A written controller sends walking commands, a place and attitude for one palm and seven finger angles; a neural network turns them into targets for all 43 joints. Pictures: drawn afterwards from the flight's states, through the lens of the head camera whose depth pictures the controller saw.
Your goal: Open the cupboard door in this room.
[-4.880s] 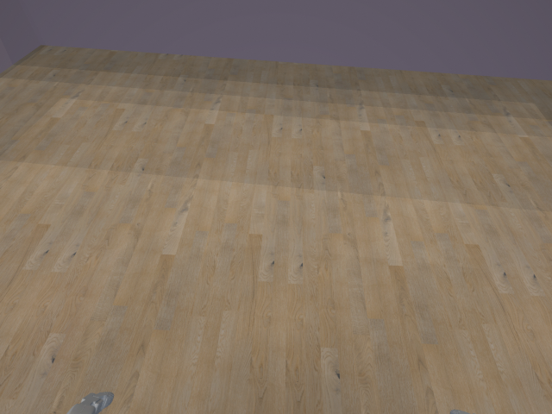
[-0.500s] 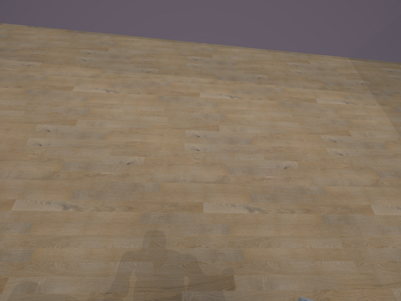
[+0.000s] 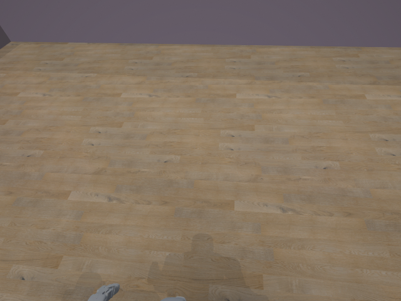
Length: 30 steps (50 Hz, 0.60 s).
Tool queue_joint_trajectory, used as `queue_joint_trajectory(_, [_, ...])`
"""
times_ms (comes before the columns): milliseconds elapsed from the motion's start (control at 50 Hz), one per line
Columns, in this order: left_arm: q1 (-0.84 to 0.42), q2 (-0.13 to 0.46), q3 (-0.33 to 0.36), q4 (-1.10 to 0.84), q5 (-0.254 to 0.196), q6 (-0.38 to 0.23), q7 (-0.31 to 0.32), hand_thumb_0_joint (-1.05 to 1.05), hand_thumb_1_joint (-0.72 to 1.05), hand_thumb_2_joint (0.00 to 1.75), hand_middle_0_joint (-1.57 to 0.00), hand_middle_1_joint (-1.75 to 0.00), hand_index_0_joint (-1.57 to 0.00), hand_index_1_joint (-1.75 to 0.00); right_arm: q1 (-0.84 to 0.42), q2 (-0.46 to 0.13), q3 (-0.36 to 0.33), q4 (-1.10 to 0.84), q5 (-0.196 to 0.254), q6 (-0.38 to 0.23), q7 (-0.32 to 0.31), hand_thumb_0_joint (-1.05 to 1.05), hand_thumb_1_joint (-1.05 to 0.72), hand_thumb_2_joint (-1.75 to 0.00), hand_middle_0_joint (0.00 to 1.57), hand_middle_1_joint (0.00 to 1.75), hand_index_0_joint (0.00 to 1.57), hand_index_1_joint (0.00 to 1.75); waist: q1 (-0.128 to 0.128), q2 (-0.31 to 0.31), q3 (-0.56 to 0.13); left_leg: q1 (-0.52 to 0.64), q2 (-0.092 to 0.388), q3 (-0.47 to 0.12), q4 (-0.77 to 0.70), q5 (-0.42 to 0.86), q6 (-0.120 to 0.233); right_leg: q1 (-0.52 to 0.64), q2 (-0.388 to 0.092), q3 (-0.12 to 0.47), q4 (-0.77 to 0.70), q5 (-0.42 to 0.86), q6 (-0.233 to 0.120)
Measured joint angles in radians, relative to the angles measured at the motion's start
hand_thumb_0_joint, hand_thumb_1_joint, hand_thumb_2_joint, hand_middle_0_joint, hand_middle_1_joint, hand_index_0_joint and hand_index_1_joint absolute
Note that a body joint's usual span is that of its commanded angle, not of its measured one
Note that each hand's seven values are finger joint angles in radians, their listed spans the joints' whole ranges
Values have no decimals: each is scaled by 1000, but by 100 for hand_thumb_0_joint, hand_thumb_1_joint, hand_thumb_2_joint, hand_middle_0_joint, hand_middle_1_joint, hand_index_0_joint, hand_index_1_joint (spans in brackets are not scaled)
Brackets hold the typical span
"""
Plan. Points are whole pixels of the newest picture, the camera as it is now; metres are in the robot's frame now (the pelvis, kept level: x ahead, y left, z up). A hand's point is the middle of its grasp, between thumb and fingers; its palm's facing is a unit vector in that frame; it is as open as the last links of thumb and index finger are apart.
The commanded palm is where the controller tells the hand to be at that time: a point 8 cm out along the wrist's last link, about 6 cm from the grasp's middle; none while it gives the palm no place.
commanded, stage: turn or walk to find it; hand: left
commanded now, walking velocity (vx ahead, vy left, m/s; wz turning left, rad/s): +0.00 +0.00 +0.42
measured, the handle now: out of the picture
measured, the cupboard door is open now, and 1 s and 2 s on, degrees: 0 0 0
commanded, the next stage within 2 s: none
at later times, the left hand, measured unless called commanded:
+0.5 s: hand out of the picture -0.07 +0.25 -0.19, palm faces +0.28 -0.93 -0.24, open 7.4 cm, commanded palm none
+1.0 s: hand out of the picture -0.03 +0.21 -0.14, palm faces +0.41 -0.86 -0.29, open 7.4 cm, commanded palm none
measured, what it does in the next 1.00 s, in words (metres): steps on the spot, turning left: left foot, then right foot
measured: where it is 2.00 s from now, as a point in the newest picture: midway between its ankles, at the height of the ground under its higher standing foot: outside the picture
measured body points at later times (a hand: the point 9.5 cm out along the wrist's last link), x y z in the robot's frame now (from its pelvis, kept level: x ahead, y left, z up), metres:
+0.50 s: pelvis -0.03 +0.04 -0.01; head -0.01 +0.07 +0.44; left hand -0.08 +0.30 -0.17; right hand +0.12 -0.18 -0.13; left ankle -0.07 +0.14 -0.73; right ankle -0.02 -0.09 -0.70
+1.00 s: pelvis -0.05 -0.01 +0.00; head -0.01 -0.04 +0.45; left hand -0.05 +0.26 -0.11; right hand +0.08 -0.22 -0.17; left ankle -0.10 +0.12 -0.69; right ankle -0.01 -0.09 -0.73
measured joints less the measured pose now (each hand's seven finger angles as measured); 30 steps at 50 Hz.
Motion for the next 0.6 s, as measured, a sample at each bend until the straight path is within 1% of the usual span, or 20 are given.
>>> queue_joint_trajectory(40, [20, -10, -2, 4, -1, 3, 1, 1, 90, 90, -20, -30, -20, -30, 8, -10, -8, 10, -3, 10, 6, 1, -91, -90, 20, 30, 20, 30, 2, -3, -8, -48, 12, 21, 178, 5, -12, 20, -11, -17, -28, 10, -3])
queue_joint_trajectory(80, [34, -16, -4, 14, -2, 3, 2, 1, 90, 90, -20, -30, -20, -30, 13, -18, -13, 14, -4, 12, 10, 1, -91, -90, 20, 30, 20, 30, 0, -3, -9, -72, 38, 33, 289, 43, -26, 36, -18, -36, -54, 24, -4])
queue_joint_trajectory(120, [46, -19, -6, 23, -2, 1, 2, 1, 90, 90, -20, -30, -20, -30, 18, -23, -15, 17, -4, 12, 12, 1, -91, -90, 20, 30, 20, 30, -2, -7, -8, -77, 63, 38, 341, 71, -40, 45, -25, -58, -68, 31, -5])
queue_joint_trajectory(160, [56, -22, -6, 30, 0, -2, 3, 1, 90, 90, -20, -30, -20, -30, 18, -24, -15, 22, -4, 14, 12, 1, -91, -90, 20, 30, 20, 30, 2, -13, -6, -67, 84, 41, 348, 80, -51, 47, -33, -78, -72, 34, -5])
queue_joint_trajectory(200, [65, -20, -1, 35, 2, -4, 6, 1, 91, 90, -20, -30, -20, -30, 14, -23, -14, 27, -4, 17, 12, 1, -91, -90, 20, 30, 20, 30, 10, -20, -2, -46, 101, 45, 316, 66, -59, 44, -42, -97, -71, 33, -4])
queue_joint_trajectory(240, [73, -12, 2, 41, 6, -6, 5, 1, 91, 90, -20, -30, -20, -30, 3, -20, -10, 31, -2, 19, 11, 1, -91, -90, 20, 30, 20, 30, 20, -30, 4, -15, 113, 59, 251, 32, -63, 38, -54, -114, -63, 31, 0])
queue_joint_trajectory(300, [86, 3, 7, 50, 12, -5, 2, 1, 91, 90, -20, -30, -20, -30, -28, -13, -2, 28, 2, 18, 9, 1, -91, -90, 20, 30, 20, 30, 40, -49, 16, 42, 119, 90, 114, -22, -59, 22, -77, -135, -41, 25, 10])
queue_joint_trajectory(340, [93, 18, 12, 58, 15, -3, 0, 1, 91, 90, -20, -30, -20, -30, -54, -8, 5, 19, 7, 10, 8, 1, -91, -90, 20, 30, 19, 30, 54, -63, 25, 81, 116, 113, 19, -43, -52, 6, -93, -147, -17, 18, 20])
queue_joint_trajectory(380, [101, 35, 18, 69, 15, 2, -2, 1, 91, 90, -20, -30, -20, -30, -78, -2, 12, 3, 11, -3, 7, 1, -91, -90, 20, 30, 19, 30, 61, -76, 29, 129, 109, 136, -101, -10, -44, -11, -110, -162, 17, 6, 35])
queue_joint_trajectory(400, [107, 43, 21, 74, 12, 6, -2, 1, 91, 90, -20, -30, -20, -30, -87, -1, 15, -6, 12, -12, 7, 1, -91, -90, 20, 30, 20, 30, 62, -80, 28, 160, 106, 146, -182, 47, -38, -23, -119, -171, 43, -6, 45])
queue_joint_trajectory(420, [114, 54, 25, 78, 7, 11, -3, 1, 91, 90, -20, -30, -20, -30, -95, 2, 17, -13, 11, -24, 8, 1, -91, -90, 20, 30, 20, 30, 63, -88, 25, 181, 98, 152, -236, 78, -7, -40, -132, -175, 81, -22, 56])
queue_joint_trajectory(440, [115, 69, 31, 85, 4, 21, -2, 1, 91, 90, -20, -30, -20, -30, -108, 13, 19, -17, 9, -32, 7, 1, -91, -90, 20, 30, 20, 30, 70, -112, 29, 176, 83, 158, -228, 75, 20, -67, -141, -145, 142, -86, 70])
queue_joint_trajectory(460, [116, 80, 34, 91, 3, 34, 0, 1, 91, 90, -20, -30, -20, -30, -118, 22, 24, -23, 8, -37, 7, 1, -91, -90, 20, 30, 20, 30, 76, -124, 30, 173, 77, 161, -216, 67, 36, -97, -131, -105, 220, -156, 78])
queue_joint_trajectory(480, [118, 88, 37, 97, 4, 46, 2, 1, 91, 90, -20, -30, -20, -30, -123, 30, 30, -28, 5, -42, 5, 1, -91, -90, 20, 30, 20, 30, 78, -128, 26, 176, 76, 160, -218, 65, 46, -125, -114, -70, 297, -194, 83])
queue_joint_trajectory(500, [116, 93, 39, 104, 4, 56, 2, 1, 91, 90, -20, -30, -20, -30, -126, 36, 34, -33, 4, -46, 1, 0, -91, -90, 20, 30, 20, 30, 76, -127, 21, 181, 75, 154, -231, 70, 51, -150, -99, -45, 366, -204, 87])
queue_joint_trajectory(540, [106, 96, 41, 111, 4, 63, -3, 1, 91, 90, -19, -30, -20, -30, -127, 43, 42, -40, 3, -49, -7, 0, -91, -90, 20, 30, 20, 30, 72, -118, 15, 195, 72, 137, -271, 96, 54, -187, -78, -12, 468, -172, 94])
queue_joint_trajectory(600, [91, 93, 39, 100, 2, 52, -10, 1, 91, 90, -19, -30, -19, -30, -130, 47, 49, -42, 5, -52, -12, 0, -91, -90, 20, 30, 20, 30, 73, -104, 10, 213, 61, 118, -331, 138, 62, -217, -67, 22, 529, -114, 106])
